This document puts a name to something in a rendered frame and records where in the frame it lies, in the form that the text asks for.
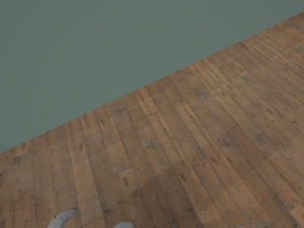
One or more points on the robot left hand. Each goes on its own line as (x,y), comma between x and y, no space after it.
(61,219)

